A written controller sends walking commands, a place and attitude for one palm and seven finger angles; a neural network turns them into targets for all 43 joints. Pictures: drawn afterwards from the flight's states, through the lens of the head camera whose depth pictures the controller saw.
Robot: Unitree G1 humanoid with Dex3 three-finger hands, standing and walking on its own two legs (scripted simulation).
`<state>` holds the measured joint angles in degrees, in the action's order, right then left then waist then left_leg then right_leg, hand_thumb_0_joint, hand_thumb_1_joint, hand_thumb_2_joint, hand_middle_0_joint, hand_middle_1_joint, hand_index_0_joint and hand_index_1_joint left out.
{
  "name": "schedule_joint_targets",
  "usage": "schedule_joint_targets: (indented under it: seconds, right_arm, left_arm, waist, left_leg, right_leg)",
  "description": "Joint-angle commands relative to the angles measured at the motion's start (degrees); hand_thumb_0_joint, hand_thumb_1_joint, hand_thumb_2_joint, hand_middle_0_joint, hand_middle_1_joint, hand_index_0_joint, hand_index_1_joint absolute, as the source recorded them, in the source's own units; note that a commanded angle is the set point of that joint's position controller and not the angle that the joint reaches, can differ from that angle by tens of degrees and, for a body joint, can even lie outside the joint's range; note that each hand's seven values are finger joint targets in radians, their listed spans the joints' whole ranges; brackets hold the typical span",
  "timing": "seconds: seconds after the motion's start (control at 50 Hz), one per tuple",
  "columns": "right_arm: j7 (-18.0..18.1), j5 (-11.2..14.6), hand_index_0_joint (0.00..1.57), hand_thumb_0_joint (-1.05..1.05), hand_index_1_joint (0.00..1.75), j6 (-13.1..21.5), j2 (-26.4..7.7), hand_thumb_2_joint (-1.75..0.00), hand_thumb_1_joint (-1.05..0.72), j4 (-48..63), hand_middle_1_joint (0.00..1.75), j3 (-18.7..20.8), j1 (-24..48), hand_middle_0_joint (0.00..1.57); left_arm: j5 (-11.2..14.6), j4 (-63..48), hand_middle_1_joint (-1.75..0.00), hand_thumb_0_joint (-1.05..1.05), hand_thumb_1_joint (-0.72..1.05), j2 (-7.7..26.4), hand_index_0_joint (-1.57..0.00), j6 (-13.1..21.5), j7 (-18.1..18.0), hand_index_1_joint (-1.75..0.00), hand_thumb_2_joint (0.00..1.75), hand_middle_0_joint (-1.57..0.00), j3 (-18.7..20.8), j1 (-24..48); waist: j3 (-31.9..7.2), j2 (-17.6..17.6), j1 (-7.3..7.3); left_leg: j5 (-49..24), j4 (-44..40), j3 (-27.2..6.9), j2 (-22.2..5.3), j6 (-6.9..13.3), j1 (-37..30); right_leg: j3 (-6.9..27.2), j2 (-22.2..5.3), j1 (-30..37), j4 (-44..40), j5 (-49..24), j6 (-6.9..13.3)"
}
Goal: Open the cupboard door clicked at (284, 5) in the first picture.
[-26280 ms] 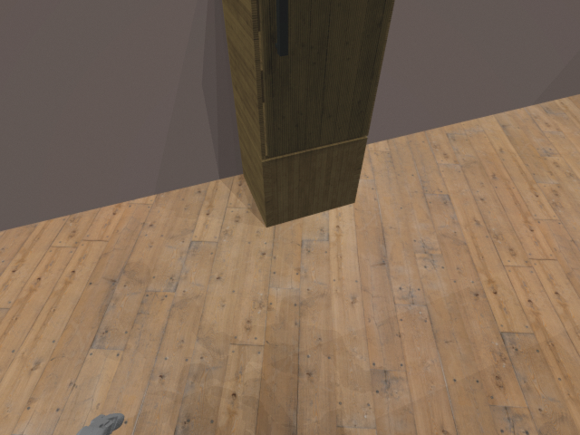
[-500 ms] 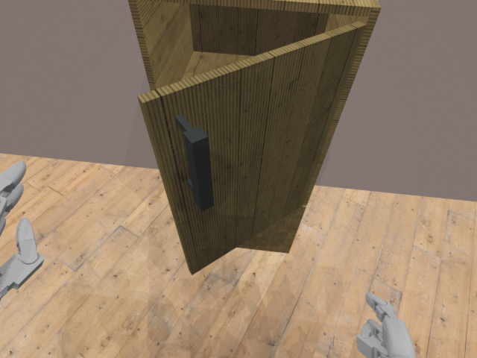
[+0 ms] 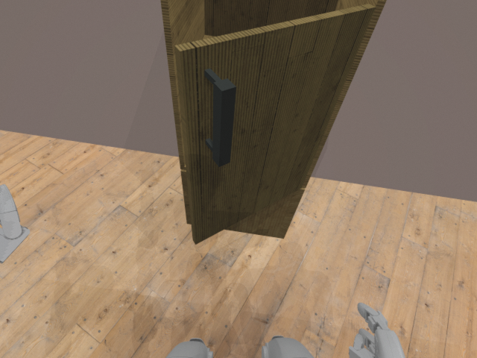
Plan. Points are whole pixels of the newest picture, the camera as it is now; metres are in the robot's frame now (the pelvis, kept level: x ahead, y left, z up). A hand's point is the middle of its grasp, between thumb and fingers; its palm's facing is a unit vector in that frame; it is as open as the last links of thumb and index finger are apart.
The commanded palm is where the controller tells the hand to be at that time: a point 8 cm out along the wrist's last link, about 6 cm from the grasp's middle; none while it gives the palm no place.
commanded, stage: step back with the hand held close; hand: left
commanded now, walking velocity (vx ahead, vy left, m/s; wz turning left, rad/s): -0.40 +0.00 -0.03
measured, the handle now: (216, 120) +0.46 +0.07 +0.15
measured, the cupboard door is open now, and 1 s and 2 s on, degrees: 41 41 41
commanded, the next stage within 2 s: stop stepping back and stand still in 0.22 s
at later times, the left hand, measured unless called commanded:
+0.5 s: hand (10, 316) +0.13 +0.22 +0.18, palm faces +0.28 -0.84 -0.47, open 7.4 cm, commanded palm +0.07 +0.27 +0.20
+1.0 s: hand out of the picture +0.06 +0.25 +0.19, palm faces +0.36 -0.80 -0.48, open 7.4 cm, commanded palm +0.00 +0.29 +0.20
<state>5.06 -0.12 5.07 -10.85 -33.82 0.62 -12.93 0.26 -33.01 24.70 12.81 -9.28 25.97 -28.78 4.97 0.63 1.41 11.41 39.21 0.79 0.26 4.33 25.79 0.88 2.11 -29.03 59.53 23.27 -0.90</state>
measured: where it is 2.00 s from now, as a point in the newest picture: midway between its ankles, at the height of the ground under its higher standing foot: outside the picture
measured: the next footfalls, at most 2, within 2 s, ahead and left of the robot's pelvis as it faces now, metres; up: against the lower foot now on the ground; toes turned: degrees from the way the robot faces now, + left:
right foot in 0.24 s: -0.11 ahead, -0.09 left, +0.00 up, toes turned +3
left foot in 0.40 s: +0.04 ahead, +0.06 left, +0.00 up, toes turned -5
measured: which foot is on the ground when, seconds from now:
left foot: down 0.00-0.28, up 0.30-0.38, down 0.40-0.60, up 0.62-0.78, down 0.80-1.00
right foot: up 0.00-0.22, down 0.24-1.00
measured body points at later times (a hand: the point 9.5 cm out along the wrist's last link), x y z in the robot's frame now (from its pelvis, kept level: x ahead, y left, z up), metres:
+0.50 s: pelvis -0.10 -0.01 +0.01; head -0.08 +0.01 +0.46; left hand +0.11 +0.27 +0.21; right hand +0.06 -0.28 -0.04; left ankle +0.00 +0.06 -0.72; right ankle -0.17 -0.13 -0.70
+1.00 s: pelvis -0.16 +0.00 +0.01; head -0.16 +0.01 +0.46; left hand +0.03 +0.29 +0.22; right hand -0.03 -0.22 -0.07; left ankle -0.13 +0.12 -0.72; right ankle -0.14 -0.08 -0.72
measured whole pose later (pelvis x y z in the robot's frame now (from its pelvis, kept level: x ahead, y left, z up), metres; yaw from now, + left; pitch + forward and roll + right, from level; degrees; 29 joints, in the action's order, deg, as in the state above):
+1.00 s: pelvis -0.16 +0.00 +0.01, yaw -3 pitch -2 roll +1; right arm 3.9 -0.5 9.6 -8.7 -36.9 -2.1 -14.9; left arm 0.9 -29.2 24.9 11.6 -8.6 24.7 -31.2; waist 0.7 2.0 1.6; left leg 15.5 32.3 0.9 -0.1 0.1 15.1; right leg -3.9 1.3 -15.8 33.1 18.7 0.5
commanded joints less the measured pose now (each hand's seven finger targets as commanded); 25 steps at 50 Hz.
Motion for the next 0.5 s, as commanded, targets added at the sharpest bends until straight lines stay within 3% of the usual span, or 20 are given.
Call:
schedule_joint_targets:
  seconds: [0.0, 0.06, 0.1, 0.14, 0.18, 0.2, 0.22, 0.24, 0.26, 0.28, 0.3, 0.32, 0.34, 0.36, 0.38, 0.4, 0.42, 0.44, 0.46, 0.48]
  right_arm:
    - [-0.1, 0.2, 0.20, 0.00, 0.30, 5.5, -8.0, -0.90, -0.90, 8.2, 0.30, 3.5, 6.5, 0.20]
    - [-1.2, -0.1, 0.20, 0.00, 0.30, 5.9, -7.7, -0.90, -0.90, 5.9, 0.30, 2.7, 4.8, 0.20]
    - [-1.3, -0.4, 0.20, 0.00, 0.30, 6.2, -8.3, -0.90, -0.90, 5.3, 0.30, 2.6, 4.7, 0.20]
    - [-1.7, -0.4, 0.20, 0.00, 0.30, 6.4, -8.6, -0.90, -0.90, 4.7, 0.30, 2.3, 4.9, 0.20]
    - [-1.8, -0.2, 0.20, 0.00, 0.30, 5.3, -8.0, -0.90, -0.90, 4.7, 0.30, 2.2, 5.0, 0.20]
    - [-1.8, -0.2, 0.20, 0.00, 0.30, 4.4, -7.2, -0.90, -0.90, 4.9, 0.30, 1.9, 5.1, 0.20]
    - [-1.4, 0.2, 0.20, 0.00, 0.30, 3.9, -6.4, -0.90, -0.90, 6.1, 0.30, 1.2, 7.6, 0.20]
    - [-0.7, 0.4, 0.20, 0.00, 0.30, 4.2, -6.2, -0.90, -0.90, 7.0, 0.30, 0.9, 8.9, 0.20]
    - [-0.5, 0.5, 0.20, 0.00, 0.30, 4.4, -5.5, -0.90, -0.90, 7.5, 0.30, 0.4, 9.5, 0.20]
    - [-0.1, 1.7, 0.20, 0.00, 0.30, 4.4, -6.1, -0.90, -0.90, 7.7, 0.30, 1.2, 10.0, 0.20]
    - [0.3, 1.8, 0.20, 0.00, 0.30, 4.3, -6.3, -0.90, -0.90, 8.8, 0.30, 1.0, 11.6, 0.20]
    - [0.7, 1.5, 0.20, 0.00, 0.30, 3.6, -5.3, -0.90, -0.90, 9.3, 0.30, 0.3, 10.6, 0.20]
    - [0.9, 1.2, 0.20, 0.00, 0.30, 3.1, -6.0, -0.90, -0.90, 8.6, 0.30, 0.1, 9.4, 0.20]
    - [1.2, 1.0, 0.20, 0.00, 0.30, 3.1, -7.0, -0.90, -0.90, 7.7, 0.30, 0.3, 8.6, 0.20]
    - [1.1, 0.6, 0.20, 0.00, 0.30, 3.7, -8.6, -0.90, -0.90, 7.5, 0.30, 0.9, 8.2, 0.20]
    - [0.6, 0.8, 0.20, 0.00, 0.30, 4.7, -9.4, -0.90, -0.90, 7.2, 0.30, 1.6, 7.1, 0.20]
    - [0.2, 1.2, 0.20, 0.00, 0.30, 5.6, -9.5, -0.90, -0.90, 6.5, 0.30, 1.7, 4.5, 0.20]
    - [0.2, 0.4, 0.20, 0.00, 0.30, 6.2, -9.7, -0.90, -0.90, 6.6, 0.30, 2.1, 4.8, 0.20]
    - [0.3, -0.1, 0.20, 0.00, 0.30, 6.1, -9.1, -0.90, -0.90, 6.6, 0.30, 1.6, 5.4, 0.20]
    - [0.2, 0.0, 0.20, 0.00, 0.30, 5.9, -8.7, -0.90, -0.90, 7.0, 0.30, 1.5, 5.5, 0.20]
  left_arm:
    - [1.4, -10.7, -0.30, 0.00, 0.90, 9.4, -0.20, 3.6, -2.1, -0.30, 0.90, -0.20, 8.5, -0.6]
    - [2.2, -11.7, -0.30, 0.00, 0.90, 6.0, -0.20, 2.6, -1.3, -0.30, 0.90, -0.20, 3.8, -1.8]
    - [2.4, -11.6, -0.30, 0.00, 0.90, 5.9, -0.20, 2.2, -0.9, -0.30, 0.90, -0.20, 2.8, -1.4]
    - [3.0, -12.1, -0.30, 0.00, 0.90, 6.7, -0.20, 2.8, -0.2, -0.30, 0.90, -0.20, 2.6, -0.2]
    - [3.6, -12.5, -0.30, 0.00, 0.90, 10.0, -0.20, 3.9, 0.8, -0.30, 0.90, -0.20, 4.8, -0.6]
    - [3.7, -13.1, -0.30, 0.00, 0.90, 13.6, -0.20, 4.4, 1.0, -0.30, 0.90, -0.20, 7.8, -2.4]
    - [4.5, -13.3, -0.30, 0.00, 0.90, 14.7, -0.20, 5.0, 1.2, -0.30, 0.90, -0.20, 8.8, -1.4]
    - [4.7, -12.5, -0.30, 0.00, 0.90, 16.2, -0.20, 5.9, 1.2, -0.30, 0.90, -0.20, 10.9, -1.3]
    - [4.2, -11.7, -0.30, 0.00, 0.90, 16.6, -0.20, 6.1, 1.5, -0.30, 0.90, -0.20, 11.2, -1.0]
    - [4.4, -11.3, -0.30, 0.00, 0.90, 14.6, -0.20, 5.4, 2.0, -0.30, 0.90, -0.20, 10.1, -1.2]
    - [4.1, -10.8, -0.30, 0.00, 0.90, 16.2, -0.20, 4.5, 2.0, -0.30, 0.90, -0.20, 12.0, -2.7]
    - [4.0, -9.9, -0.30, 0.00, 0.90, 13.6, -0.20, 3.3, 2.1, -0.30, 0.90, -0.20, 10.5, -5.6]
    - [4.2, -10.4, -0.30, 0.00, 0.90, 12.0, -0.20, 2.4, 2.0, -0.30, 0.90, -0.20, 9.3, -6.7]
    - [4.4, -10.1, -0.30, 0.00, 0.90, 11.5, -0.20, 1.9, 1.7, -0.30, 0.90, -0.20, 8.7, -6.4]
    - [4.0, -10.8, -0.30, 0.00, 0.90, 10.7, -0.20, 1.7, 1.5, -0.30, 0.90, -0.20, 7.6, -5.5]
    - [3.9, -10.5, -0.30, 0.00, 0.90, 11.0, -0.20, 1.5, 1.6, -0.30, 0.90, -0.20, 6.8, -4.6]
    - [4.4, -8.3, -0.30, 0.00, 0.90, 8.1, -0.20, 2.1, 1.7, -0.30, 0.90, -0.20, 4.5, -2.8]
    - [3.4, -6.0, -0.30, 0.00, 0.90, 9.7, -0.20, 1.7, 1.0, -0.30, 0.90, -0.20, 6.3, -4.0]
    - [3.5, -6.6, -0.30, 0.00, 0.90, 10.5, -0.20, 1.2, 0.7, -0.30, 0.90, -0.20, 7.0, -4.0]
    - [3.2, -8.2, -0.30, 0.00, 0.90, 11.0, -0.20, 1.1, 0.4, -0.30, 0.90, -0.20, 7.4, -3.5]
  waist:
    - [-9.6, -8.2, -1.56]
    - [-11.7, -11.1, -0.95]
    - [-12.9, -15.6, -1.07]
    - [-15.4, -16.2, -1.72]
    - [-17.4, -9.2, -2.09]
    - [-19.0, -3.1, -2.11]
    - [-16.9, 4.7, -2.50]
    - [-15.0, 7.5, -3.22]
    - [-14.7, 8.3, -3.24]
    - [-15.0, 14.2, -3.40]
    - [-15.7, 14.0, -3.44]
    - [-15.4, 10.8, -2.29]
    - [-15.5, 3.8, -0.99]
    - [-16.0, -3.1, -0.21]
    - [-16.6, -11.6, -1.32]
    - [-16.2, -15.3, -1.26]
    - [-11.8, -13.4, -0.80]
    - [-11.7, -13.5, -1.52]
    - [-11.5, -13.9, -1.46]
    - [-11.1, -13.0, -1.60]
  left_leg:
    - [12.5, -25.3, -17.1, -16.7, 5.0, -1.0]
    - [7.4, -28.3, -14.8, -14.3, 2.0, -10.3]
    - [3.4, -29.0, -12.3, -12.5, 0.3, -13.5]
    - [-4.2, -27.3, -9.9, -10.9, -1.8, -16.7]
    - [-15.3, -18.7, -6.5, -9.0, -3.5, -22.6]
    - [-15.2, -12.6, -3.6, -6.2, -4.0, -24.2]
    - [-4.5, -6.4, -0.4, -3.2, -4.4, -20.5]
    - [3.5, 0.3, 1.1, -2.0, -4.7, -15.3]
    - [7.8, 4.7, 0.7, -1.3, -4.6, -10.2]
    - [10.2, 6.1, 0.2, 0.9, -4.4, -4.9]
    - [8.3, 5.1, 0.2, 0.3, -4.4, -3.0]
    - [3.3, 0.3, 0.8, -0.3, -4.2, -3.1]
    - [-6.2, -5.1, 1.4, 0.0, -3.9, -9.4]
    - [-24.2, -10.2, -0.1, -1.4, -2.8, -18.3]
    - [-35.0, -13.2, -6.6, -6.4, -0.7, -24.0]
    - [-33.3, -17.7, -12.8, -11.1, 1.1, -24.7]
    - [-25.2, -22.0, -15.1, -12.8, 2.0, -19.9]
    - [-14.7, -23.9, -18.5, -13.7, 3.3, -17.2]
    - [-5.2, -26.8, -18.9, -13.6, 3.1, -13.0]
    - [0.8, -28.0, -16.8, -12.0, 1.8, -10.2]
  right_leg:
    - [2.0, -0.8, 7.3, 4.8, 4.7, -0.5]
    - [-2.4, 0.5, 9.9, -13.8, 7.9, 0.1]
    - [-4.1, 1.4, 13.6, -23.3, 8.1, 0.7]
    - [-4.8, 1.8, 17.2, -34.3, 3.2, 1.6]
    - [-1.9, -1.9, 16.8, -46.1, -8.8, 2.9]
    - [1.4, -6.5, 15.4, -46.0, -18.4, 3.9]
    - [4.4, -11.8, 13.1, -44.9, -29.2, 4.2]
    - [4.6, -15.6, 12.5, -43.4, -39.0, 4.5]
    - [5.3, -17.5, 14.7, -40.7, -46.0, 5.5]
    - [3.2, -16.4, 20.7, -36.8, -57.8, 4.3]
    - [4.3, -16.8, 22.5, -33.8, -64.4, 4.2]
    - [2.6, -15.6, 25.0, -30.9, -63.3, 4.4]
    - [0.4, -13.1, 22.1, -28.9, -57.1, 3.2]
    - [-2.5, -8.8, 16.5, -26.5, -45.9, 0.5]
    - [-3.7, -3.8, 12.1, -23.7, -26.2, -1.1]
    - [-2.8, -1.4, 10.1, -19.1, -0.2, -0.7]
    - [-0.6, -0.2, 11.2, -17.1, 10.8, 0.0]
    - [-0.6, 0.3, 11.2, -18.4, 11.1, -0.1]
    - [-0.7, -0.9, 14.1, -20.4, 9.9, 0.2]
    - [-1.7, -1.1, 17.5, -23.8, 6.6, 0.8]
